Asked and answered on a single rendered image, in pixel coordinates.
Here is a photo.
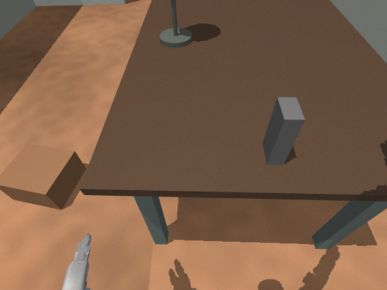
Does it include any table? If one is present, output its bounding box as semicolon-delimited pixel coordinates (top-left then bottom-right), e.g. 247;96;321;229
80;0;387;249

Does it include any left robot hand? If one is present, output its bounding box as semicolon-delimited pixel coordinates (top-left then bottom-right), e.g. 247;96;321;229
62;233;91;290

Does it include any desk lamp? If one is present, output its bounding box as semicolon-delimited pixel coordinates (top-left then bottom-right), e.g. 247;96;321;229
160;0;192;48

